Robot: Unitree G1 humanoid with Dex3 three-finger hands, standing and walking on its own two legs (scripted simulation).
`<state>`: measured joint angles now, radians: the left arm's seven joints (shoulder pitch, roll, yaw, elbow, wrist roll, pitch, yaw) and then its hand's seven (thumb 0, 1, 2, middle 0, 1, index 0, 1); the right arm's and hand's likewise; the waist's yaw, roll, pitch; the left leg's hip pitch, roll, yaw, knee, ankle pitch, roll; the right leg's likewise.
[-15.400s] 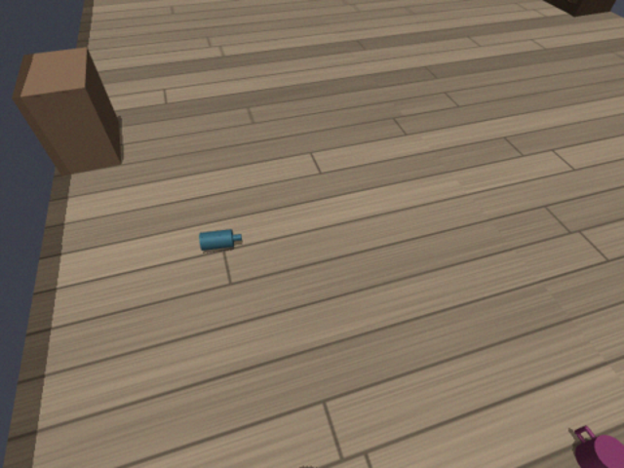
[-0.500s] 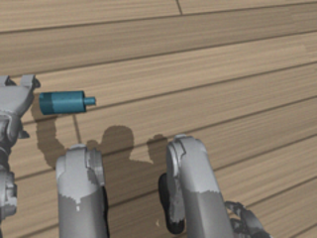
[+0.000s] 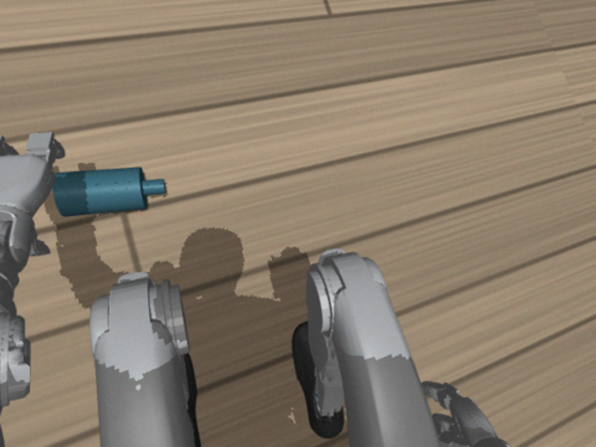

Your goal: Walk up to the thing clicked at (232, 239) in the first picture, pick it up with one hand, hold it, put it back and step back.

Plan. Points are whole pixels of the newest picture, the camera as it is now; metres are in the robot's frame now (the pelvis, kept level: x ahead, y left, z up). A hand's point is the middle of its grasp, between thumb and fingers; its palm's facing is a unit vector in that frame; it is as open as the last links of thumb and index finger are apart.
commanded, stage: rise first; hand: left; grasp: from above
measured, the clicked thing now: (114, 190) +0.48 +0.23 -0.30
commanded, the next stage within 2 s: approach in 1.34 s
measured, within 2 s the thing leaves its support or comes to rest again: neither
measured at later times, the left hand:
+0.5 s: hand (43, 202) +0.43 +0.30 -0.19, palm faces -0.45 -0.06 -0.89, open 14.2 cm
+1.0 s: hand (44, 195) +0.44 +0.30 -0.18, palm faces -0.45 -0.05 -0.89, open 14.2 cm
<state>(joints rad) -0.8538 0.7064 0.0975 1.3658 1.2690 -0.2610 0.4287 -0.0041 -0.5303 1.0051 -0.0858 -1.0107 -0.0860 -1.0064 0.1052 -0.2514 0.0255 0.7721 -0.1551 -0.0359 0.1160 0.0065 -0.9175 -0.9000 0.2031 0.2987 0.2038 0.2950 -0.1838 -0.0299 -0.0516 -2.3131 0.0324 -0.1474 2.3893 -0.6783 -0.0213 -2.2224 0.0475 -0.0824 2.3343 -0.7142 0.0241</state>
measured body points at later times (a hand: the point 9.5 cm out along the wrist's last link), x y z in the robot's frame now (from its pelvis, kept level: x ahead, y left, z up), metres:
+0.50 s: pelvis +0.00 +0.00 -0.01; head +0.23 +0.07 +0.37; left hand +0.45 +0.30 -0.13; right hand +0.06 -0.27 -0.12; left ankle +0.08 +0.13 -0.30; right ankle +0.09 -0.12 -0.30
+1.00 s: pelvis +0.00 +0.00 -0.01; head +0.24 +0.07 +0.37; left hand +0.46 +0.30 -0.13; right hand +0.05 -0.27 -0.12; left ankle +0.08 +0.13 -0.30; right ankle +0.09 -0.12 -0.30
